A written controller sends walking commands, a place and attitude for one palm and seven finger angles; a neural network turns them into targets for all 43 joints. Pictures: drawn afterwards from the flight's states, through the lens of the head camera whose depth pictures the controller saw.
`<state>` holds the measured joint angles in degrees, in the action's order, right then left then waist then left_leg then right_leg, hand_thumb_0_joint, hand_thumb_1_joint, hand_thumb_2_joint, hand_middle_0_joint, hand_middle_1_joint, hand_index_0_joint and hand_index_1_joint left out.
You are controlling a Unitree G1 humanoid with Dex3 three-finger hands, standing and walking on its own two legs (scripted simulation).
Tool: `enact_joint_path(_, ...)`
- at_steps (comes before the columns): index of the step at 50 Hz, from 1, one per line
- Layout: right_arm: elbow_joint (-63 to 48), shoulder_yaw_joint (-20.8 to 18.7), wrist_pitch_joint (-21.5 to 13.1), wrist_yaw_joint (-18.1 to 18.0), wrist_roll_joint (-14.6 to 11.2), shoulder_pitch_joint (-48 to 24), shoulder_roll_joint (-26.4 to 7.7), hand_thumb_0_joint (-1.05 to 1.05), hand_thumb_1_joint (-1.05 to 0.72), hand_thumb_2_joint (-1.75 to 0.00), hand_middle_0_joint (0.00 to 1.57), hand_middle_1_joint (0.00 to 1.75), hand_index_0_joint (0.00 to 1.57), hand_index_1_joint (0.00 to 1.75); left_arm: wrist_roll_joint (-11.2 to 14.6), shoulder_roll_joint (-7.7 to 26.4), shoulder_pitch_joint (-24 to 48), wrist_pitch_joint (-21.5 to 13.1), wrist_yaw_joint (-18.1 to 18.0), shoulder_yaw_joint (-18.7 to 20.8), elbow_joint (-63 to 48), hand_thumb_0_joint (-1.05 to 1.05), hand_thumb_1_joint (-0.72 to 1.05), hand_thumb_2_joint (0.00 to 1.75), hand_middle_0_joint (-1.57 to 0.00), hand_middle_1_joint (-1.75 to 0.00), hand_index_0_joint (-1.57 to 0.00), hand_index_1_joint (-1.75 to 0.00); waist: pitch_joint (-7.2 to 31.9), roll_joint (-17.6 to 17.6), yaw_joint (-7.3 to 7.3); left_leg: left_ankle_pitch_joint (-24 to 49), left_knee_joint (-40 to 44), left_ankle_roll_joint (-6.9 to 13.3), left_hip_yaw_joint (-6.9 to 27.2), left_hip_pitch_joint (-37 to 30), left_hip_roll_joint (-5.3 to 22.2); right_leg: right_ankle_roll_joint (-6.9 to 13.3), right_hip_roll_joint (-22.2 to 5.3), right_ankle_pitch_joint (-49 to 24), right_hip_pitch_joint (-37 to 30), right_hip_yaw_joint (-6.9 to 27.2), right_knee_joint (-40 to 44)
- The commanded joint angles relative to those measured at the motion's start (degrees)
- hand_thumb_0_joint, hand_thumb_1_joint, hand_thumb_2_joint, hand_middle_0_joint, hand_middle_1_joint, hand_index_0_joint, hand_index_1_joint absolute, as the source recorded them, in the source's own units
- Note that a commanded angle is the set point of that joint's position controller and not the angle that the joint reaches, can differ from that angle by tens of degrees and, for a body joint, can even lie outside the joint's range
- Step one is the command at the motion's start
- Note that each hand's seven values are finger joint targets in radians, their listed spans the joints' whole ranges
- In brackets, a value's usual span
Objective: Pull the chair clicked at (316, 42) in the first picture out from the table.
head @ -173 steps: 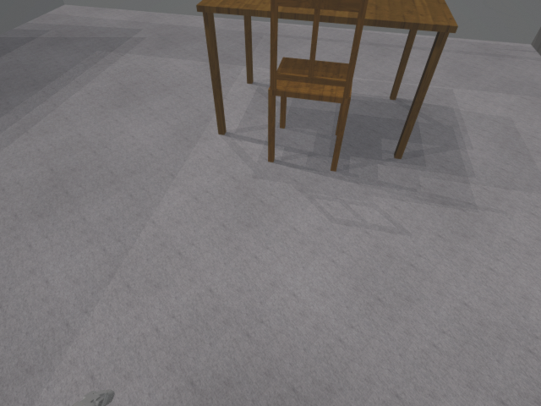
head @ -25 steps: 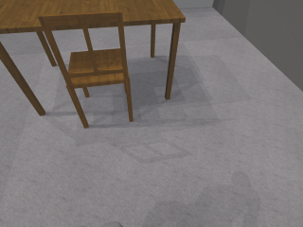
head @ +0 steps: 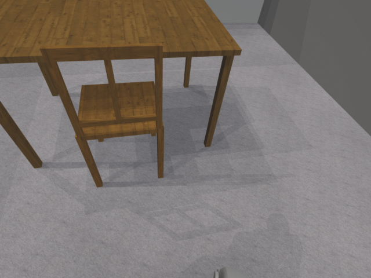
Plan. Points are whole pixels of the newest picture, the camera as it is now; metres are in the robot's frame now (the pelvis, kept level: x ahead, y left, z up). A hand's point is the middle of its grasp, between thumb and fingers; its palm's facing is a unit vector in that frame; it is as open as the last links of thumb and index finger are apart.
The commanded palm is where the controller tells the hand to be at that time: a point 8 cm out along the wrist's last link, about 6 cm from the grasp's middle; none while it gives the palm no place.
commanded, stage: walk to a spot facing it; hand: left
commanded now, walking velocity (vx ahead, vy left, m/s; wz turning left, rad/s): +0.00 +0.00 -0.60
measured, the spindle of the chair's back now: (113, 92) +0.75 +0.34 -0.09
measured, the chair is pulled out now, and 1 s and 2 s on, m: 0.00 0.00 0.00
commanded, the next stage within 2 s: turn to face it in 0.02 s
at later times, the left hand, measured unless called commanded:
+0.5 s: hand (145, 241) +0.24 +0.12 -0.17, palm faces +0.03 -0.99 -0.15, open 7.3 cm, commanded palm none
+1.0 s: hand out of the picture +0.11 +0.21 -0.17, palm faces +0.27 -0.92 -0.28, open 7.4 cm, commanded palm none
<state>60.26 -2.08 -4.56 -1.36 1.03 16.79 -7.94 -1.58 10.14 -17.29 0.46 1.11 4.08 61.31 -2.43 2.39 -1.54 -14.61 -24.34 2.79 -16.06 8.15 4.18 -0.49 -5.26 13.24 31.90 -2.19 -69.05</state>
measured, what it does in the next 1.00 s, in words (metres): walks ahead: right foot, then left foot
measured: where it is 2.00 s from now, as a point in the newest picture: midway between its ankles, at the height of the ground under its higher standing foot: (168, 263)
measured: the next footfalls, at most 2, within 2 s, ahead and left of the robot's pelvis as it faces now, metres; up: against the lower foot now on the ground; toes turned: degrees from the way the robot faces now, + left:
right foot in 0.26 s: +0.21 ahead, -0.15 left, +0.00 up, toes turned -13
left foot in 0.64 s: +0.15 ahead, +0.10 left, +0.00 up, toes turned +15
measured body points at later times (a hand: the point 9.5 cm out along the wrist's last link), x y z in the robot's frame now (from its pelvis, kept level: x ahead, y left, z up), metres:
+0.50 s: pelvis +0.11 -0.04 -0.01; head +0.13 -0.04 +0.44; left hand +0.23 +0.17 -0.15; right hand +0.11 -0.26 -0.17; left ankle +0.07 +0.08 -0.68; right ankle +0.17 -0.14 -0.74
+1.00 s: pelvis +0.12 -0.01 +0.00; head +0.16 +0.00 +0.44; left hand +0.10 +0.26 -0.15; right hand +0.24 -0.23 -0.15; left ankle +0.12 +0.09 -0.74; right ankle +0.14 -0.15 -0.71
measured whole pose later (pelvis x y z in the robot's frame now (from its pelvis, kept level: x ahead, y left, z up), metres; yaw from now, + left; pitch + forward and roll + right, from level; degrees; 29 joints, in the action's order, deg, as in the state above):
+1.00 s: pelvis +0.12 -0.01 +0.00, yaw +13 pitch +0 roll +0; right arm 55.7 -2.1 1.5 -0.5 1.3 11.7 -10.4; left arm -0.3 13.7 -12.9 3.3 -1.2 3.7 57.2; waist -3.5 -0.1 0.0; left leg -12.3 -25.7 2.3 -2.6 13.8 -0.6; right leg -3.7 -3.3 25.3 20.3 -1.9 -46.6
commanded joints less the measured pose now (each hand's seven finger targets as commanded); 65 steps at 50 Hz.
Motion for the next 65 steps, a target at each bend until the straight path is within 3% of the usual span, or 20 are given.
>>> enact_joint_path(1, -0.8, -1.3, -0.5, -0.6, -0.1, 5.5, -6.9, 0.0, -0.9, -0.9, 0.2, 0.3, 0.2, 0.3, -0.2, 0.6, 1.1, 0.7, 0.2, 0.7, -4.5, 0.0, 0.9, 0.9, -0.2, -0.3, -0.2, -0.3, -2.6, -7.9, 1.21, 24.9, 11.2, 2.6, 5.5, -2.5, 15.8, -1.7, -2.1, -2.8, 6.7, -0.7, 3.7)
enact_joint_path(7, 1.0, -1.7, 1.0, -0.5, 0.5, 8.7, -6.8, 0.0, -0.9, -0.9, 0.2, 0.3, 0.2, 0.3, 0.1, -0.1, 9.1, 0.3, 0.0, 0.1, -7.7, 0.0, 0.9, 0.9, -0.2, -0.3, -0.2, -0.3, -3.8, -10.9, 4.25, 36.1, 5.8, 3.6, 1.8, -5.9, 15.6, -0.8, 0.0, -1.1, 1.8, -5.3, 22.8)
enact_joint_path(11, 2.3, -1.3, 1.5, -0.5, 0.1, 7.9, -6.7, 0.0, -0.9, -0.9, 0.2, 0.3, 0.2, 0.3, -0.2, 0.7, 1.1, -1.6, -1.3, -0.7, -4.8, 0.0, 0.9, 0.9, -0.2, -0.3, -0.2, -0.3, 2.7, -8.4, 0.38, 39.8, -5.3, 1.7, 2.9, -4.7, 13.6, 0.9, 2.9, -7.7, -16.8, -6.4, 37.5)
enact_joint_path(12, 2.6, -1.0, 1.5, -0.1, -0.3, 7.8, -5.7, 0.0, -0.9, -0.9, 0.2, 0.3, 0.2, 0.3, -0.3, 3.1, -3.4, -2.5, -1.7, -0.5, -3.0, 0.0, 0.9, 0.9, -0.2, -0.3, -0.2, -0.3, 6.1, -4.3, -1.7, 33.1, -10.8, -0.4, 3.0, -1.0, 10.8, 0.8, 1.1, -18.7, -25.8, -5.4, 42.4)
enact_joint_path(14, 1.7, -0.2, 2.4, 0.1, -1.4, 11.0, -1.7, 0.0, -0.9, -0.9, 0.2, 0.3, 0.2, 0.3, 0.4, 11.2, -8.8, -3.7, -2.4, 0.6, -0.8, 0.0, 0.9, 0.9, -0.2, -0.3, -0.2, -0.3, 16.4, 10.8, -1.78, -20.3, -33.7, -4.4, 6.7, 12.1, 0.7, 10.9, -20.7, -57.4, -40.7, 12.7, 41.8)
enact_joint_path(16, 1.0, -0.3, 4.2, -0.1, -1.3, 8.5, -0.7, 0.0, -0.9, -0.9, 0.2, 0.3, 0.2, 0.3, 0.6, 9.8, -1.5, -3.0, -3.0, 0.3, -3.1, 0.0, 0.9, 0.9, -0.2, -0.3, -0.2, -0.3, 11.1, 8.8, -0.53, -21.0, -41.4, -4.4, 13.4, 15.1, 2.0, 12.4, -19.9, -45.2, -31.3, 8.9, 46.1)
enact_joint_path(21, 0.5, -1.2, 6.8, 0.8, -0.4, 6.5, -2.1, 0.0, -0.9, -0.9, 0.2, 0.3, 0.2, 0.3, 0.3, 7.0, 9.1, -1.4, -3.6, 0.0, -7.2, 0.0, 0.9, 0.9, -0.2, -0.3, -0.2, -0.3, 2.5, 4.8, 2.99, -12.0, -40.6, -5.2, 13.2, 14.6, 2.8, 7.4, -16.2, -11.4, -14.5, -1.4, 53.3)
enact_joint_path(30, -4.1, -2.0, 6.1, 1.7, 0.2, 4.5, -4.3, 0.0, -0.9, -0.9, 0.2, 0.3, 0.2, 0.3, 0.3, 8.7, 8.8, 0.6, -3.2, 1.5, -8.8, 0.0, 0.9, 0.9, -0.2, -0.3, -0.2, -0.3, 2.4, 1.0, 3.6, -1.3, -9.0, -4.7, 8.9, 5.3, 0.6, 3.3, -14.3, 3.4, -11.6, -8.1, 42.1)
enact_joint_path(31, -4.2, -2.7, 5.7, 1.7, 0.5, 5.8, -7.6, 0.0, -0.9, -0.9, 0.2, 0.3, 0.2, 0.3, 0.8, 6.7, 8.6, 1.1, -2.9, 1.1, -9.7, 0.0, 0.9, 0.9, -0.2, -0.3, -0.2, -0.3, 1.3, -10.5, 4.36, -1.2, 0.6, -2.9, 18.1, 5.0, 4.9, 0.6, -9.4, 8.6, -7.5, -10.1, 33.0)
enact_joint_path(32, -5.6, -3.9, 5.3, 1.4, 0.9, 6.7, -13.3, 0.0, -0.9, -0.9, 0.2, 0.3, 0.2, 0.3, 1.0, 3.0, 8.7, 1.6, -2.4, 0.6, -12.0, 0.0, 0.9, 0.9, -0.2, -0.3, -0.2, -0.3, -0.1, -26.3, 5.22, 3.2, 10.6, 3.0, 37.2, 5.0, 18.0, -3.5, -2.1, 20.2, 2.1, -10.6, 19.3)
enact_joint_path(33, -6.2, -4.3, 5.3, 0.9, 1.3, 6.0, -15.8, 0.0, -0.9, -0.9, 0.2, 0.3, 0.2, 0.3, 0.4, 4.3, 12.6, 1.7, -2.2, 0.4, -13.3, 0.0, 0.9, 0.9, -0.2, -0.3, -0.2, -0.3, -0.3, -20.9, 6.42, 3.9, 13.2, 8.0, 41.5, 9.0, 21.9, -2.4, -1.4, 20.8, 1.7, -3.4, 10.0)
enact_joint_path(34, -7.0, -4.1, 5.1, 0.5, 1.2, 3.0, -15.3, 0.0, -0.9, -0.9, 0.2, 0.3, 0.2, 0.3, 0.4, 4.3, 12.5, 1.6, -1.8, 0.9, -13.3, 0.0, 0.9, 0.9, -0.2, -0.3, -0.2, -0.3, 0.2, -14.5, 4.46, 1.3, 13.0, 8.4, 38.2, 10.8, 19.3, -1.9, -2.0, 16.2, 0.4, -0.5, 6.6)
enact_joint_path(39, -8.1, -2.7, 4.0, -0.5, 0.3, -2.8, -12.0, 0.0, -0.9, -0.9, 0.2, 0.3, 0.2, 0.3, 0.5, 5.2, 6.3, 1.3, -1.7, 0.7, -8.8, 0.0, 0.9, 0.9, -0.2, -0.3, -0.2, -0.3, 5.5, -8.1, 2.02, 23.3, 5.9, 5.6, 24.5, -2.1, 10.4, -3.5, -0.3, 7.3, 1.7, 0.7, 4.9)
enact_joint_path(46, -6.5, -2.8, 5.0, -0.2, 0.4, -0.5, -13.2, 0.0, -0.9, -0.9, 0.2, 0.3, 0.2, 0.3, 1.1, 5.4, 7.1, 1.5, -2.4, -0.3, -9.2, 0.0, 0.9, 0.9, -0.2, -0.3, -0.2, -0.3, 5.5, -9.9, 3.99, 28.7, 4.5, 8.0, 26.2, -5.8, 11.3, -3.7, 1.4, 13.1, -4.6, 0.3, 20.1)
enact_joint_path(52, -6.4, -2.3, 5.5, 0.5, -0.2, -5.1, -12.3, 0.0, -0.9, -0.9, 0.2, 0.3, 0.2, 0.3, 1.2, 5.5, -1.2, -0.1, -2.9, -0.7, -6.0, 0.0, 0.9, 0.9, -0.2, -0.3, -0.2, -0.3, 6.3, -7.1, 0.17, 17.4, -0.2, 4.0, 26.0, 4.7, 6.9, -2.5, 2.7, -1.8, -23.9, -0.6, 44.9)
enact_joint_path(53, -6.3, -1.8, 5.4, 0.7, -0.6, -4.6, -9.6, 0.0, -0.9, -0.9, 0.2, 0.3, 0.2, 0.3, 0.7, 7.4, -2.4, -0.8, -3.0, -0.6, -5.4, 0.0, 0.9, 0.9, -0.2, -0.3, -0.2, -0.3, 6.4, -0.2, -0.08, 4.8, -5.0, 0.8, 22.4, 10.4, 2.3, -1.5, -2.1, -1.4, -29.6, 4.7, 51.5)
enact_joint_path(54, -7.4, -1.0, 5.4, 1.0, -0.9, -4.6, -5.7, 0.0, -0.9, -0.9, 0.2, 0.3, 0.2, 0.3, 0.0, 11.8, -3.2, -1.3, -3.1, 0.0, -5.2, 0.0, 0.9, 0.9, -0.2, -0.3, -0.2, -0.3, 4.1, 13.8, -0.06, -11.3, -13.7, -2.7, 15.7, 19.6, -5.0, 3.1, -13.6, 4.6, -31.1, 18.7, 56.9)
enact_joint_path(55, -8.6, -1.6, 6.0, 1.3, -0.2, -7.2, -8.4, 0.0, -0.9, -0.9, 0.2, 0.3, 0.2, 0.3, 0.2, 13.6, -3.8, -1.0, -2.9, 0.1, -6.3, 0.0, 0.9, 0.9, -0.2, -0.3, -0.2, -0.3, 0.5, 13.8, -1.9, -17.9, -23.0, -2.6, 17.0, 21.1, -4.9, 7.7, -18.7, 14.9, -23.5, 23.9, 61.2)
enact_joint_path(59, -5.3, -2.4, 5.6, 2.6, 0.8, -5.3, -8.5, 0.0, -0.9, -0.9, 0.2, 0.3, 0.2, 0.3, 0.3, 7.4, -1.1, -2.7, -2.6, -0.8, -5.9, 0.0, 0.9, 0.9, -0.2, -0.3, -0.2, -0.3, -6.0, 6.5, 1.43, -4.6, -35.5, -2.1, 17.4, 25.1, -1.3, 6.5, -11.4, 14.3, -20.9, 14.0, 61.6)
enact_joint_path(65, -5.3, -1.9, 4.4, 2.7, 0.4, -7.9, -5.9, 0.0, -0.9, -0.9, 0.2, 0.3, 0.2, 0.3, 0.0, 6.1, -8.0, -4.1, -2.2, -1.1, -2.8, 0.0, 0.9, 0.9, -0.2, -0.3, -0.2, -0.3, -3.8, 4.9, -0.69, -2.2, -27.1, -3.4, 13.7, 25.3, 0.0, 8.1, -10.4, 0.8, -28.4, 7.7, 59.7)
